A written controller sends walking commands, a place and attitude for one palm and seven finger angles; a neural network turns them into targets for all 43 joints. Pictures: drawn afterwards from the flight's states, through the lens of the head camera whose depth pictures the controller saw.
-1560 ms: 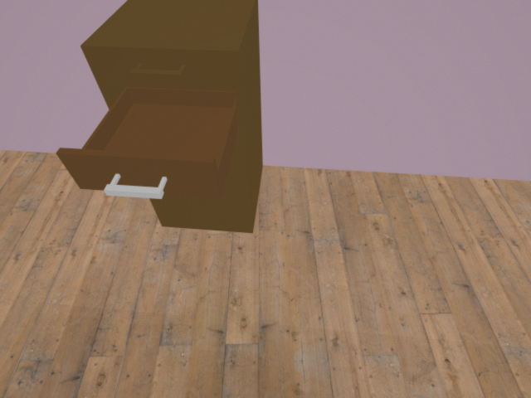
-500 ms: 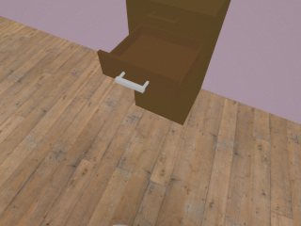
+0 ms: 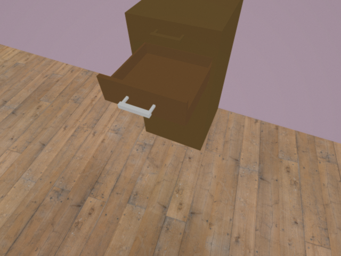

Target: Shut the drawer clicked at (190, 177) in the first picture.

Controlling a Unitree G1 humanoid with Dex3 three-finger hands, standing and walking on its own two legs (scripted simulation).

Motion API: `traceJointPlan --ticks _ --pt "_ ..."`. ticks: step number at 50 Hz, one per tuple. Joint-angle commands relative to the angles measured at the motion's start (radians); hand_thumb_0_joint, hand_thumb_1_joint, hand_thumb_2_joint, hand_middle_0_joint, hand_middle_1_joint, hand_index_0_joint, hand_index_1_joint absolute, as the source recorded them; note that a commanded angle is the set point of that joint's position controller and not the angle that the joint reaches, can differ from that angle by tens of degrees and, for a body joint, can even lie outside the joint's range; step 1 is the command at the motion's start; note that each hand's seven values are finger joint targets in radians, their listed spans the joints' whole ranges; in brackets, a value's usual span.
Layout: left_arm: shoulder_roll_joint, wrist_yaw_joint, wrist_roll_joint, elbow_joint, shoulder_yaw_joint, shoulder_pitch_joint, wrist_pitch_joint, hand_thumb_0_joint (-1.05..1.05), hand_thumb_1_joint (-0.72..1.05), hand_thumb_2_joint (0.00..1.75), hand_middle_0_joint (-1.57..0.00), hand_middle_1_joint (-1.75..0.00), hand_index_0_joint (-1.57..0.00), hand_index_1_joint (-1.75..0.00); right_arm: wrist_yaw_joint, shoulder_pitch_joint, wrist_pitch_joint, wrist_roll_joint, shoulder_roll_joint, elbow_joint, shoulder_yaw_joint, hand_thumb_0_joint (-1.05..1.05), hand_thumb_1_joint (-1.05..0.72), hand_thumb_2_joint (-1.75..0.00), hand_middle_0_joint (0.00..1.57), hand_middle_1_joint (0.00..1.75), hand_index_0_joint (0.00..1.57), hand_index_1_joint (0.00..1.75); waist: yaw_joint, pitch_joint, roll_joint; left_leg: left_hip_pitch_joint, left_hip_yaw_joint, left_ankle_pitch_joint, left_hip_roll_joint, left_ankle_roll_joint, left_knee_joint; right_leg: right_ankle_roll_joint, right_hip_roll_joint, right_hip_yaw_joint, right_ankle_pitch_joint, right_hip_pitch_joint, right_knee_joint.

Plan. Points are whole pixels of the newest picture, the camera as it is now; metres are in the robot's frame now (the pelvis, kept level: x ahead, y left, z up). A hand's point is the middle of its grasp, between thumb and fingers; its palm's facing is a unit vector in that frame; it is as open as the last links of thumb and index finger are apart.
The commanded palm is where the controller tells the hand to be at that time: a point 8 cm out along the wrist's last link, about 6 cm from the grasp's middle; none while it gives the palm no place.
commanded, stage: look at it before walking up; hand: left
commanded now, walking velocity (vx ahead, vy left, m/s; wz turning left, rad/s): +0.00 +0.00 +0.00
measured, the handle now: (136, 106) +0.65 +0.16 -0.11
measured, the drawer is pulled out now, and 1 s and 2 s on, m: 0.30 0.30 0.30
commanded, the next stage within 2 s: turn to face it in 0.08 s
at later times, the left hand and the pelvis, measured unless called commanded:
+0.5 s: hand out of the picture +0.06 +0.20 -0.18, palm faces -0.07 -0.97 -0.24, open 7.4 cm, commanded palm none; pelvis -0.01 +0.00 -0.01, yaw -7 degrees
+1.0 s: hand out of the picture +0.08 +0.16 -0.19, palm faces -0.23 -0.95 -0.20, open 7.4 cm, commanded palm none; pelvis -0.01 -0.01 -0.01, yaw -18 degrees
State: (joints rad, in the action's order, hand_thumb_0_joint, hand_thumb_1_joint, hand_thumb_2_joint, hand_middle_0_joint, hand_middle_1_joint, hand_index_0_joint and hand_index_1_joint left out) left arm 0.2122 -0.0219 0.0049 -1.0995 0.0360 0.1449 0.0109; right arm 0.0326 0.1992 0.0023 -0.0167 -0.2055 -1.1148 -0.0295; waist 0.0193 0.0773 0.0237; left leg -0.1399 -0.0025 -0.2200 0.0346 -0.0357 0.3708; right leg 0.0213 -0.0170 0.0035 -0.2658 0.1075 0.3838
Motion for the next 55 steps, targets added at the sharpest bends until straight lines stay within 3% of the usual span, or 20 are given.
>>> traceJointPlan --ticks 1,9,19,23,25,27,29,30,31,32,33,34,36,39,43,47,48,50,52,55 --pt "0.167 -0.008 0.001 0.042 0.031 0.026 0.011 0.00 0.90 0.90 -0.20 -0.30 -0.20 -0.30 0.005 0.027 -0.018 0.001 -0.130 0.034 -0.022 0.00 -0.90 -0.90 0.20 0.30 0.20 0.30 -0.014 -0.067 -0.027 0.033 0.048 0.229 0.069 0.032 -0.033 0.025 0.115 0.077 0.303 -0.010 -0.064" --pt "0.207 -0.007 -0.001 0.050 0.034 0.001 0.018 0.00 0.90 0.90 -0.20 -0.30 -0.20 -0.30 0.004 0.014 -0.021 0.002 -0.170 0.033 -0.026 0.00 -0.90 -0.90 0.20 0.30 0.20 0.30 -0.011 -0.088 -0.026 0.053 0.043 0.251 0.075 0.030 -0.034 0.028 0.122 0.081 0.360 -0.032 -0.070" --pt "0.185 0.003 0.007 0.109 0.064 0.018 -0.037 0.00 0.90 0.90 -0.20 -0.30 -0.20 -0.30 0.016 0.039 0.014 0.002 -0.133 0.098 -0.049 0.00 -0.90 -0.90 0.20 0.30 0.20 0.30 0.004 -0.058 -0.041 0.020 -0.033 0.109 0.097 0.013 0.098 0.049 0.112 0.199 0.380 0.111 0.025" --pt "0.139 0.016 0.010 0.155 0.068 0.003 -0.047 0.00 0.90 0.90 -0.20 -0.30 -0.20 -0.30 0.025 0.052 0.010 -0.007 -0.193 0.126 -0.071 0.00 -0.90 -0.90 0.20 0.30 0.20 0.30 0.012 -0.064 0.144 0.077 0.092 0.180 0.260 0.106 -0.006 0.006 -0.002 0.091 0.153 0.261 0.271" --pt "0.114 0.023 0.011 0.181 0.070 -0.023 -0.061 0.00 0.90 0.90 -0.20 -0.30 -0.20 -0.30 0.024 0.054 0.004 -0.017 -0.201 0.137 -0.075 0.00 -0.90 -0.90 0.20 0.30 0.20 0.30 0.015 -0.043 0.231 0.037 0.149 0.304 0.391 0.206 -0.077 -0.016 -0.008 0.022 -0.293 0.327 0.550" --pt "0.099 0.028 0.014 0.191 0.073 0.004 -0.064 0.00 0.90 0.90 -0.20 -0.30 -0.20 -0.30 0.024 0.004 0.001 -0.020 -0.193 0.163 -0.075 0.00 -0.90 -0.90 0.20 0.30 0.20 0.30 -0.016 -0.044 0.169 -0.010 0.089 0.323 0.389 0.205 -0.037 -0.011 0.033 0.032 -0.306 0.295 0.553" --pt "0.085 0.036 0.017 0.169 0.075 0.094 -0.056 0.00 0.90 0.90 -0.20 -0.30 -0.20 -0.30 0.024 -0.066 0.004 -0.022 -0.198 0.178 -0.075 0.00 -0.90 -0.90 0.20 0.30 0.20 0.30 -0.068 -0.081 0.153 -0.058 -0.018 0.325 0.303 0.136 0.076 -0.012 0.037 -0.029 -0.182 0.147 0.333" --pt "0.110 0.036 0.021 0.150 0.085 0.175 -0.049 0.00 0.90 0.90 -0.20 -0.30 -0.20 -0.30 0.024 -0.098 0.009 -0.011 -0.188 0.188 -0.075 0.00 -0.90 -0.90 0.20 0.30 0.20 0.30 -0.112 -0.102 0.062 -0.120 -0.063 0.220 0.229 0.080 0.217 -0.013 0.034 -0.019 0.021 0.039 0.122" --pt "0.217 0.024 0.037 0.132 0.103 0.234 -0.036 0.00 0.90 0.90 -0.20 -0.30 -0.20 -0.30 0.020 -0.103 0.015 0.009 -0.125 0.211 -0.072 0.00 -0.90 -0.90 0.20 0.30 0.20 0.30 -0.126 -0.091 -0.276 -0.288 -0.141 -0.148 0.060 0.004 0.458 0.028 0.213 0.299 0.255 -0.027 -0.101" --pt "0.275 0.009 0.030 0.132 0.108 0.233 -0.034 0.00 0.90 0.90 -0.20 -0.30 -0.20 -0.30 0.014 -0.118 0.023 0.012 -0.104 0.245 -0.064 0.00 -0.90 -0.90 0.20 0.30 0.20 0.30 -0.123 -0.068 -0.396 -0.399 -0.061 -0.429 -0.026 -0.017 0.660 0.121 0.371 0.520 0.499 -0.018 -0.131" --pt "0.259 0.003 0.022 0.140 0.102 0.206 -0.037 0.00 0.90 0.90 -0.20 -0.30 -0.20 -0.30 0.013 -0.083 0.033 0.013 -0.117 0.222 -0.066 0.00 -0.90 -0.90 0.20 0.30 0.20 0.30 -0.100 -0.080 -0.286 -0.404 0.037 -0.408 0.010 -0.008 0.750 0.189 0.373 0.471 0.413 -0.021 -0.113" --pt "0.248 0.008 0.024 0.173 0.096 0.136 -0.044 0.00 0.90 0.90 -0.20 -0.30 -0.20 -0.30 0.001 -0.069 0.030 0.012 -0.093 0.213 -0.064 0.00 -0.90 -0.90 0.20 0.30 0.20 0.30 -0.071 -0.045 -0.185 -0.407 0.026 -0.343 0.020 -0.010 0.774 0.222 0.343 0.429 0.206 0.059 -0.112" --pt "0.173 -0.002 0.024 0.189 0.087 0.069 -0.034 0.00 0.90 0.90 -0.20 -0.30 -0.20 -0.30 0.010 -0.074 0.027 0.006 -0.108 0.193 -0.065 0.00 -0.90 -0.90 0.20 0.30 0.20 0.30 -0.035 -0.066 -0.226 -0.423 0.047 -0.255 0.032 -0.018 0.779 0.196 0.262 0.376 0.361 0.014 -0.063" --pt "0.167 -0.009 0.022 0.176 0.084 0.106 -0.028 0.00 0.90 0.90 -0.20 -0.30 -0.20 -0.30 0.007 -0.087 0.025 0.013 -0.066 0.193 -0.050 0.00 -0.90 -0.90 0.20 0.30 0.20 0.30 -0.046 -0.141 -0.129 -0.340 0.008 -0.253 0.006 -0.023 0.586 0.192 0.230 0.310 0.578 -0.076 -0.014" --pt "0.179 -0.006 0.025 0.160 0.089 0.124 -0.032 0.00 0.90 0.90 -0.20 -0.30 -0.20 -0.30 0.008 -0.088 0.022 0.018 -0.053 0.198 -0.046 0.00 -0.90 -0.90 0.20 0.30 0.20 0.30 -0.054 -0.131 -0.168 -0.270 -0.007 -0.225 -0.019 -0.013 0.414 0.190 0.220 0.326 0.571 -0.078 -0.020" --pt "0.160 -0.003 0.017 0.164 0.085 0.068 -0.034 0.00 0.90 0.90 -0.20 -0.30 -0.20 -0.30 0.014 0.006 0.008 0.020 -0.053 0.172 -0.045 0.00 -0.90 -0.90 0.20 0.30 0.20 0.30 0.000 -0.118 -0.145 -0.055 -0.004 -0.039 -0.024 0.001 0.131 0.121 0.177 0.313 0.421 0.057 0.014" --pt "0.135 -0.001 0.009 0.167 0.078 0.063 -0.031 0.00 0.90 0.90 -0.20 -0.30 -0.20 -0.30 0.015 0.049 -0.002 0.015 -0.065 0.158 -0.042 0.00 -0.90 -0.90 0.20 0.30 0.20 0.30 0.014 -0.132 -0.087 0.055 0.009 0.023 0.001 0.014 0.025 0.082 0.143 0.279 0.296 0.119 0.031" --pt "0.062 0.012 0.001 0.182 0.058 0.078 -0.029 0.00 0.90 0.90 -0.20 -0.30 -0.20 -0.30 0.016 0.079 -0.014 -0.015 -0.191 0.162 -0.057 0.00 -0.90 -0.90 0.20 0.30 0.20 0.30 0.016 -0.097 0.306 0.105 0.386 -0.142 0.305 0.165 -0.164 -0.007 -0.044 0.063 -0.252 0.334 0.271" --pt "0.078 0.025 0.017 0.194 0.054 0.024 -0.018 0.00 0.90 0.90 -0.20 -0.30 -0.20 -0.30 0.006 0.045 -0.010 -0.024 -0.176 0.180 -0.048 0.00 -0.90 -0.90 0.20 0.30 0.20 0.30 0.002 -0.005 0.186 -0.050 0.431 -0.317 0.340 0.260 -0.226 -0.012 0.003 0.051 -0.283 0.363 0.500" --pt "0.048 0.040 0.025 0.171 0.043 -0.009 -0.007 0.00 0.90 0.90 -0.20 -0.30 -0.20 -0.30 0.002 0.096 -0.025 -0.023 -0.128 0.147 -0.036 0.00 -0.90 -0.90 0.20 0.30 0.20 0.30 -0.003 0.003 0.167 0.017 0.251 -0.052 0.206 0.208 -0.171 -0.005 0.022 -0.007 -0.193 0.373 0.495"
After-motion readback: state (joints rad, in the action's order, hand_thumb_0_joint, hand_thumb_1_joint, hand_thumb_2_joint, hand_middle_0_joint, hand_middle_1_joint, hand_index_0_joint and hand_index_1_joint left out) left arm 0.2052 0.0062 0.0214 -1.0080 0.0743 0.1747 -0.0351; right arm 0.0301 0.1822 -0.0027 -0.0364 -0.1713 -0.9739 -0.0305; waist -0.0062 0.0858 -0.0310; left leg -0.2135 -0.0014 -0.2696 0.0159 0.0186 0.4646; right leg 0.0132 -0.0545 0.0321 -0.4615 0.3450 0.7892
